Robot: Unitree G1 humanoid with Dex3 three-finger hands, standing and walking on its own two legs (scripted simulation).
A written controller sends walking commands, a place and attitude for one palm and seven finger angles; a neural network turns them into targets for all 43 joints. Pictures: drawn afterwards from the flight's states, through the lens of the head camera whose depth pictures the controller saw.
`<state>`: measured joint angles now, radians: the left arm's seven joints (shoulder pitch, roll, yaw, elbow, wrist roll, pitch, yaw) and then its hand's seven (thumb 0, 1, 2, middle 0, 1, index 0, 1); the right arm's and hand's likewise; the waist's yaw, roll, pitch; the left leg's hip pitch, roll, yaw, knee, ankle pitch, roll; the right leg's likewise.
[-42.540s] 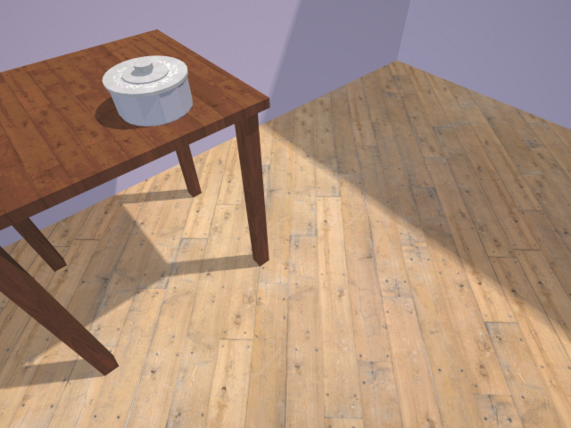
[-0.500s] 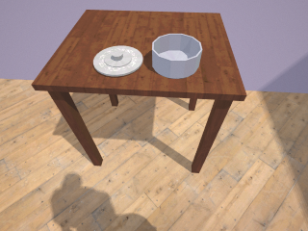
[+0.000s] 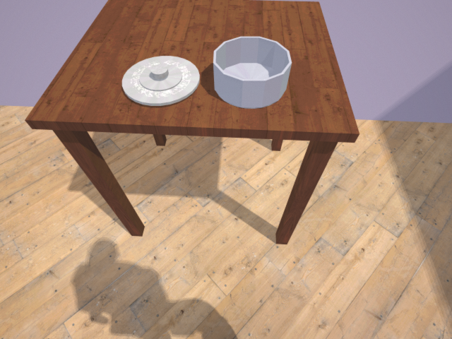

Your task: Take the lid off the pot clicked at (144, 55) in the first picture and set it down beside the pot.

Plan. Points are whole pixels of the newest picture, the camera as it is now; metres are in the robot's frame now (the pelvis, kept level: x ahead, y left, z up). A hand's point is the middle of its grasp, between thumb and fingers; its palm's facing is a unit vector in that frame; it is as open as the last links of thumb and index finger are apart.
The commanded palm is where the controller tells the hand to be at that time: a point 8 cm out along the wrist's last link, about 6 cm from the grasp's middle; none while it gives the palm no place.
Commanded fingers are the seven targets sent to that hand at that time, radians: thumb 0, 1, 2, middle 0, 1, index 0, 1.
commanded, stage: let the arm hang, fingers relaxed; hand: left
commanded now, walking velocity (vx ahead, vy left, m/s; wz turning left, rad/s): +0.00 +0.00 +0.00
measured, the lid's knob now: (159, 71) +0.71 +0.19 +0.05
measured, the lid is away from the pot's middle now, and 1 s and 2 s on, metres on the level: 0.23 0.23 0.23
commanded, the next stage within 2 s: look to check the result in 1.04 s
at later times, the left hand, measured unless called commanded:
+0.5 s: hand out of the picture +0.01 +0.18 -0.17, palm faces +0.02 -0.98 -0.22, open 7.2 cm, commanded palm none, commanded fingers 0.00 0.90 0.90 -0.20 -0.30 -0.20 -0.30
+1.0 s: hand out of the picture -0.06 +0.15 -0.17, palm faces +0.03 -0.99 -0.14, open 7.4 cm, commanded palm none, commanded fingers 0.00 0.90 0.90 -0.20 -0.30 -0.20 -0.30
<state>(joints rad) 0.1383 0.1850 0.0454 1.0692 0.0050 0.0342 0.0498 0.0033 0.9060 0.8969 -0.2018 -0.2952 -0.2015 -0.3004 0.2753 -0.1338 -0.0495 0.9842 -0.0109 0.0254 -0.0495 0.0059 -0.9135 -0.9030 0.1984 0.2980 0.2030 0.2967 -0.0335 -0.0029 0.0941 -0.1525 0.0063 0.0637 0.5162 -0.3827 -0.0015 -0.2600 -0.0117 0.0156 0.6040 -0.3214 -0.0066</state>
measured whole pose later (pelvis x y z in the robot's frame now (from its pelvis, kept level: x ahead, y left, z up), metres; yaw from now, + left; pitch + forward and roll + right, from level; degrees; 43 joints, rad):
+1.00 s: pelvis -0.03 +0.01 +0.01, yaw +0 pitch -1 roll +0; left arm 0.28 0.09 0.02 1.20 0.01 0.00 0.04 0.01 0.91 0.90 -0.20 -0.30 -0.20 -0.30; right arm 0.34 -0.07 -0.03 1.12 0.00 -0.01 -0.05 0.01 -0.91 -0.90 0.20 0.30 0.20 0.30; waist -0.02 -0.01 0.05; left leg -0.12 0.02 0.07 0.44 -0.30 0.01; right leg -0.20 0.00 0.02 0.46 -0.24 0.00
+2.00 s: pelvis -0.03 +0.01 +0.01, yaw -1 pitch -1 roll +0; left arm 0.27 0.11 0.03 1.17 0.01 0.00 0.05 0.01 0.92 0.90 -0.20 -0.29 -0.20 -0.30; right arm 0.32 -0.08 -0.03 1.12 0.00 -0.01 -0.05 0.01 -0.91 -0.90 0.20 0.30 0.20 0.30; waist -0.02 0.00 0.07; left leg -0.12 0.02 0.07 0.44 -0.31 0.01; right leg -0.20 0.00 0.02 0.47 -0.25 0.01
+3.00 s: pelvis -0.03 +0.01 +0.01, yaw -1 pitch -1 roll +0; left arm 0.27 0.12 0.03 1.16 0.01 0.00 0.05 0.01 0.92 0.90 -0.20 -0.29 -0.20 -0.30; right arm 0.31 -0.08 -0.03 1.13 0.00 -0.01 -0.05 0.01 -0.91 -0.90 0.20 0.30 0.20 0.30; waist -0.02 0.00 0.07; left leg -0.12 0.02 0.08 0.44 -0.31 0.01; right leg -0.19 0.00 0.03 0.45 -0.25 0.01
